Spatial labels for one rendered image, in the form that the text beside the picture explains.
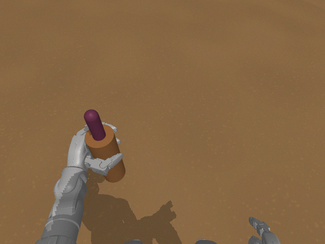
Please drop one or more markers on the left robot arm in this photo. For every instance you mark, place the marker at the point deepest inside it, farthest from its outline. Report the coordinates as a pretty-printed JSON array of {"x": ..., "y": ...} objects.
[{"x": 64, "y": 221}]

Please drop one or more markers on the left robot hand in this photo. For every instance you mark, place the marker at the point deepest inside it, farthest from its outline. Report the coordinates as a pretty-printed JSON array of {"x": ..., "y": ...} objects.
[{"x": 79, "y": 154}]

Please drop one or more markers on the bottle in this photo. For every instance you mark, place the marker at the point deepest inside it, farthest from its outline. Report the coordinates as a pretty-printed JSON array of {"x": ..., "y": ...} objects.
[{"x": 102, "y": 144}]

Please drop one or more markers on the right robot hand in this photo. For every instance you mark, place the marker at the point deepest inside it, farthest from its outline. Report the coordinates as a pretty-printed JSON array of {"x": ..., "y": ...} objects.
[{"x": 264, "y": 231}]

